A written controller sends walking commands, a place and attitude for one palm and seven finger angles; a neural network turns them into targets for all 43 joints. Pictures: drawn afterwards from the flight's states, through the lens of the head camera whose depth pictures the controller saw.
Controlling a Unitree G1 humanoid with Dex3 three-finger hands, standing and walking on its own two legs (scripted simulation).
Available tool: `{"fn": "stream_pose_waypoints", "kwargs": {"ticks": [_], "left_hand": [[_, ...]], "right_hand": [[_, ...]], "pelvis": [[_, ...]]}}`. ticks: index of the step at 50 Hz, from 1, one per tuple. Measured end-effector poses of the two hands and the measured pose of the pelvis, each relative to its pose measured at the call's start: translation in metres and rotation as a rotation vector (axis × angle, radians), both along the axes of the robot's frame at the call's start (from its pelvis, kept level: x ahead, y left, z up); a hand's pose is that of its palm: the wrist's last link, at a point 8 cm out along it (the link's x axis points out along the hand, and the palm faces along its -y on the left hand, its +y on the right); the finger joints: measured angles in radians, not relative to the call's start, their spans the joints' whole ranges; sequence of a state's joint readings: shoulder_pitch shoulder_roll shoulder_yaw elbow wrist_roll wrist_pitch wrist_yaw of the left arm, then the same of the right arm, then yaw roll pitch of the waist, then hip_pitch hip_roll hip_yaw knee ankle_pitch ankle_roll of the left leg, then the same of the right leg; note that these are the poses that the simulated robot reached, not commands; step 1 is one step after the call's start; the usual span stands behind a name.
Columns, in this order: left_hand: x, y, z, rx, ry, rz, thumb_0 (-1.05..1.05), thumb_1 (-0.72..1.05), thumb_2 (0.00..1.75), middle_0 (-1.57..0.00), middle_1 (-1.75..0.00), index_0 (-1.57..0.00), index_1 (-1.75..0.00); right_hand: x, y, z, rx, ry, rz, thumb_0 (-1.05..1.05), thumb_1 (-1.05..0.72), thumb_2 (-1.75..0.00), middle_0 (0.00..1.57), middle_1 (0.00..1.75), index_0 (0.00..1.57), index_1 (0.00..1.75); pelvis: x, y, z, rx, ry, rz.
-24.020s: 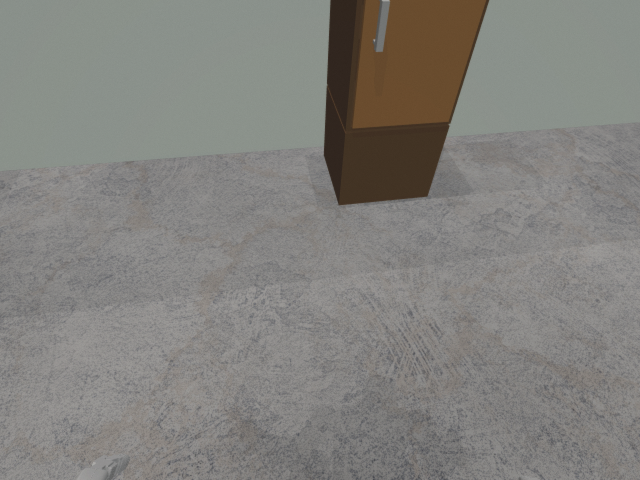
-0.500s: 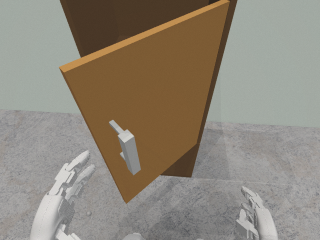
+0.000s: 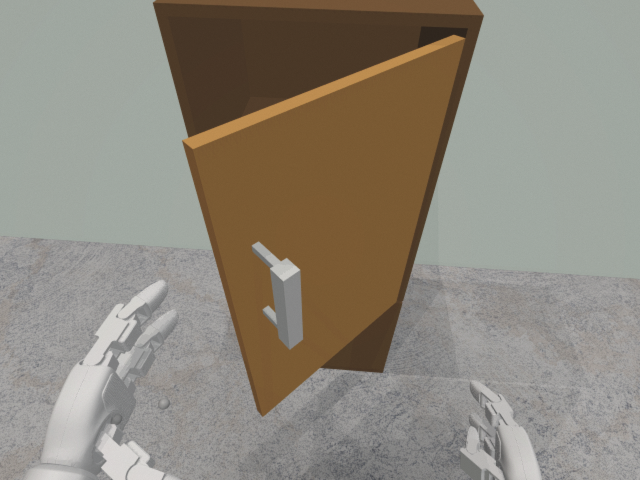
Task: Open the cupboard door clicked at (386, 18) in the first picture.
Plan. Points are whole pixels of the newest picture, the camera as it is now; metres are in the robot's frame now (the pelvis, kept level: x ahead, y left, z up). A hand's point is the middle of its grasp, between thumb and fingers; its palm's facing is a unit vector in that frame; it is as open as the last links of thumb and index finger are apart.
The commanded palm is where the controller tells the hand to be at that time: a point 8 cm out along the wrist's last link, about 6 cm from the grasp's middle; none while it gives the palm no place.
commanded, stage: draw the hand back to the body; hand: left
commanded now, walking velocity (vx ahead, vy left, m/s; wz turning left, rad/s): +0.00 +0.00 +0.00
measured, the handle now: (276, 296) +0.31 +0.09 +0.09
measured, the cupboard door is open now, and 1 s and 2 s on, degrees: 47 47 47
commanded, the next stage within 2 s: step back with the hand held close in 1.26 s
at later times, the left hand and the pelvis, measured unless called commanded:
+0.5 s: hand (100, 345) +0.20 +0.23 +0.16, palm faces +0.32 -0.86 -0.39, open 13.7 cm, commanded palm +0.15 +0.27 +0.19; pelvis +0.02 +0.00 +0.04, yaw +0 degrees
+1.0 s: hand (67, 262) +0.24 +0.25 +0.22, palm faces +0.46 -0.79 -0.40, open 8.0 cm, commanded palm +0.19 +0.29 +0.23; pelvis +0.04 -0.01 +0.06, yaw -1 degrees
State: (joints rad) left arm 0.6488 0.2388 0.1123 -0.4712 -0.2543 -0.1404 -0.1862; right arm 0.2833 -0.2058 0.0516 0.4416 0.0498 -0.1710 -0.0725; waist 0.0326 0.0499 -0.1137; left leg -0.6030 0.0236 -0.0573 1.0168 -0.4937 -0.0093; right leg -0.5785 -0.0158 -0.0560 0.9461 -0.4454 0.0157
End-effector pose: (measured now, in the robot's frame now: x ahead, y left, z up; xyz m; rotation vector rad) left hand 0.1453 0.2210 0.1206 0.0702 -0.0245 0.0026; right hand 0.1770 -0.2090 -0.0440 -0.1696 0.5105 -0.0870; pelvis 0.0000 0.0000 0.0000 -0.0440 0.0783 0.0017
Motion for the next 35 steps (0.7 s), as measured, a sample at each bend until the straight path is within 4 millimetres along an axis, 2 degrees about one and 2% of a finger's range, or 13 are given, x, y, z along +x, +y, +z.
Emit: {"fn": "stream_pose_waypoints", "kwargs": {"ticks": [10,13,20,27,35], "left_hand": [[0.001,0.017,0.018,0.026,0.001,0.02,-0.01,-0.47,0.32,-0.16,-0.3,-0.16,-0.3],[0.003,0.023,0.031,0.161,0.001,0.115,-0.01,-0.42,0.34,-0.16,-0.3,-0.16,-0.3],[0.008,0.037,0.047,0.285,0.027,0.295,-0.01,-0.22,0.42,-0.17,-0.3,-0.17,-0.3],[0.018,0.047,0.065,0.344,0.011,0.356,-0.01,0.01,0.52,-0.18,-0.3,-0.18,-0.3],[0.034,0.054,0.092,0.381,-0.07,0.392,0.0,0.28,0.64,-0.19,-0.3,-0.19,-0.3]], "right_hand": [[0.008,0.003,0.016,-0.013,-0.046,0.019,0.02,-0.9,-0.9,0.2,0.3,0.2,0.3],[0.011,0.003,0.02,-0.032,-0.038,0.021,0.02,-0.9,-0.9,0.2,0.3,0.2,0.3],[0.013,0.004,0.023,-0.038,0.021,0.013,0.02,-0.9,-0.9,0.2,0.3,0.2,0.3],[0.017,0.0,0.022,-0.05,0.082,0.019,0.02,-0.9,-0.9,0.2,0.3,0.2,0.3],[0.034,-0.006,0.028,-0.049,0.09,0.02,0.02,-0.9,-0.9,0.2,0.3,0.2,0.3]], "pelvis": [[0.005,0.002,0.011,-0.002,-0.036,0.003],[0.007,0.001,0.017,0.004,-0.051,-0.001],[0.015,0.001,0.032,0.012,-0.08,-0.003],[0.026,-0.001,0.044,0.024,-0.107,-0.006],[0.038,-0.003,0.053,0.032,-0.132,-0.013]]}}
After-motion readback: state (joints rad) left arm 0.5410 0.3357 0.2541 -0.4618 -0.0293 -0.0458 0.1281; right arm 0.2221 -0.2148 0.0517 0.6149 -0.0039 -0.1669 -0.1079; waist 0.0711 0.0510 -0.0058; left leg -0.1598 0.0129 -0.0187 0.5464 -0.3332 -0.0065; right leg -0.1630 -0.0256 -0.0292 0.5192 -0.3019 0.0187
